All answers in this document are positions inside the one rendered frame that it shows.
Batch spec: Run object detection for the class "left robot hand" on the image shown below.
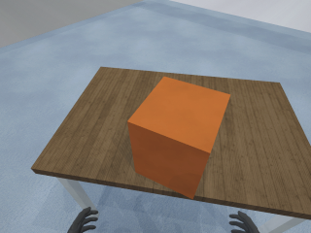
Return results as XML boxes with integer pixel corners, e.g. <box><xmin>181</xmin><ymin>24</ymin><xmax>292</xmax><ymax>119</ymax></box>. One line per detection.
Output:
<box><xmin>67</xmin><ymin>207</ymin><xmax>98</xmax><ymax>233</ymax></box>

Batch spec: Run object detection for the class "table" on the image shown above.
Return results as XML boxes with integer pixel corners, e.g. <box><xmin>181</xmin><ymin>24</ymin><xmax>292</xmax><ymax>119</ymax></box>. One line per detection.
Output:
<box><xmin>30</xmin><ymin>66</ymin><xmax>311</xmax><ymax>233</ymax></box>

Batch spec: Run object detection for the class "carton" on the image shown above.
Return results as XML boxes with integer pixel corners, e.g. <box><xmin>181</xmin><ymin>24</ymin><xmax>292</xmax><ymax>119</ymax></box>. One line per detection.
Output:
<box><xmin>127</xmin><ymin>77</ymin><xmax>230</xmax><ymax>199</ymax></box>

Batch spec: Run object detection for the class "right robot hand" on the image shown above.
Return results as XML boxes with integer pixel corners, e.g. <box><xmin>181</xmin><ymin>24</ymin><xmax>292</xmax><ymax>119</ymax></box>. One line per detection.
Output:
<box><xmin>229</xmin><ymin>211</ymin><xmax>259</xmax><ymax>233</ymax></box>

